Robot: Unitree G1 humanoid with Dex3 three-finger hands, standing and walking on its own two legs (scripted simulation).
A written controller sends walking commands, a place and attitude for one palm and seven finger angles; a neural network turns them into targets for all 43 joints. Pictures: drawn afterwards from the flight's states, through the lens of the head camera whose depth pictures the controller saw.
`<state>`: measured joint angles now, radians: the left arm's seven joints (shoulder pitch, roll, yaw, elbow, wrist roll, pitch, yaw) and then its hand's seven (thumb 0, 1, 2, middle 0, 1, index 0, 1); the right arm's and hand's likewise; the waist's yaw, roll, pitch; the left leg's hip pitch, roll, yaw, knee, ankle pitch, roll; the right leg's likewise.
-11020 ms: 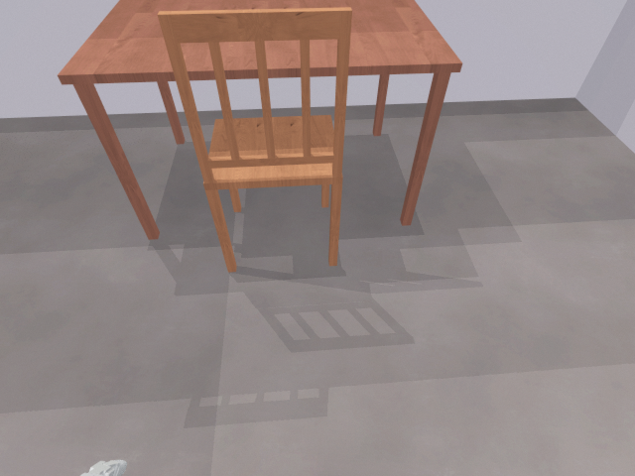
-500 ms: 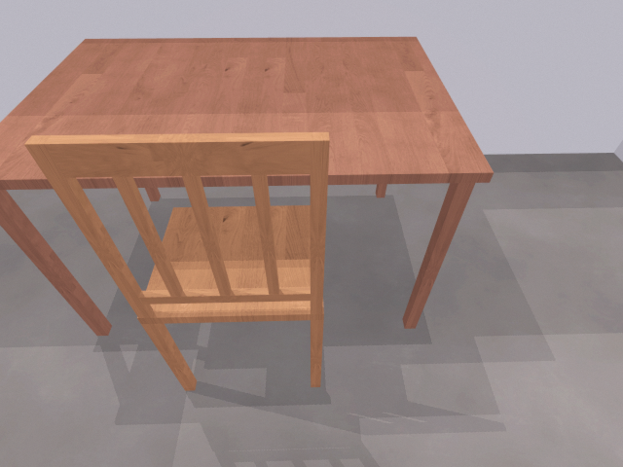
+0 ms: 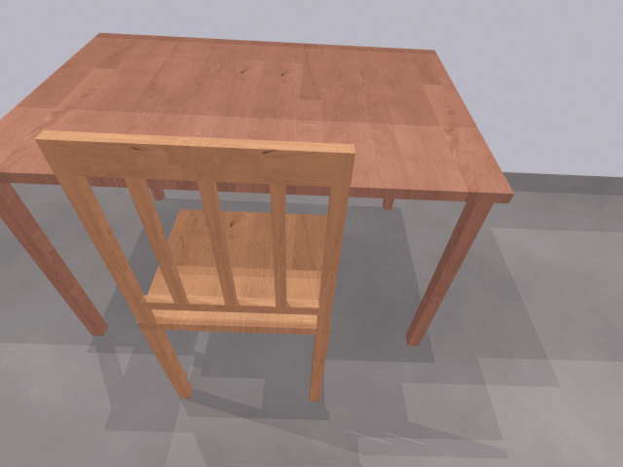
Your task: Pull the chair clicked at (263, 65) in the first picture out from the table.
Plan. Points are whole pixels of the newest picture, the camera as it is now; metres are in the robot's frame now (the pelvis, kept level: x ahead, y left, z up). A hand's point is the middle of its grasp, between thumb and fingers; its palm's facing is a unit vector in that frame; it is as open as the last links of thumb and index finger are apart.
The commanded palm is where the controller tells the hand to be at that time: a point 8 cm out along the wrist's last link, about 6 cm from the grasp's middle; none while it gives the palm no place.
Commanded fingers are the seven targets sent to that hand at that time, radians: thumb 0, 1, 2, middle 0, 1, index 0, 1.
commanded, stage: come to a stop and stand still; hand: left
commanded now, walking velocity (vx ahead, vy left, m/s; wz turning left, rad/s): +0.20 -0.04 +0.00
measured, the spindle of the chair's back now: (220, 250) +0.48 +0.20 -0.05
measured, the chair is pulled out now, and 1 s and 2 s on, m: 0.00 0.00 0.00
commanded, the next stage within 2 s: look again from close up in 1.12 s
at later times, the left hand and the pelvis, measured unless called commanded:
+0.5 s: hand out of the picture +0.08 +0.17 -0.17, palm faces +0.11 -0.97 -0.23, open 7.3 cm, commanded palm none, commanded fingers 0.00 0.90 0.90 -0.20 -0.30 -0.20 -0.30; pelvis +0.05 -0.02 +0.00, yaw +3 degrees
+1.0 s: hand out of the picture +0.05 +0.17 -0.17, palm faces +0.06 -0.97 -0.23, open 7.4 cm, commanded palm none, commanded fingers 0.00 0.90 0.90 -0.20 -0.30 -0.20 -0.30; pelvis +0.06 -0.01 +0.00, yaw +2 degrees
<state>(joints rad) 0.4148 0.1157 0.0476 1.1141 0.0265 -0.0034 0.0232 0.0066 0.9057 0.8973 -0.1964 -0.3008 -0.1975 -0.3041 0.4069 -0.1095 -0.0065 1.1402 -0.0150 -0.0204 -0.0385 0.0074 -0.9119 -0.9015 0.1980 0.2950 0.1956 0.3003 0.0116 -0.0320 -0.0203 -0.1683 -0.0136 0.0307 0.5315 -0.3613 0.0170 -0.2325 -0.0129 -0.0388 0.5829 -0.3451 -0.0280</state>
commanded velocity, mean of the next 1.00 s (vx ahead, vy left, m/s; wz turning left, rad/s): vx -0.02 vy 0.00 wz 0.00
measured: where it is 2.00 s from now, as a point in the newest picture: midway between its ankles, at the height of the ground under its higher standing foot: outside the picture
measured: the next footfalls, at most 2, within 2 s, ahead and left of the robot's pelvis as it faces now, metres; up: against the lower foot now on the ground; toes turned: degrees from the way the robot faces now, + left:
right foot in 0.20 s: +0.10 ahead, -0.12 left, +0.00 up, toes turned +0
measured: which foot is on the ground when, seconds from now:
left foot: down 0.00-1.00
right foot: up 0.00-0.18, down 0.20-1.00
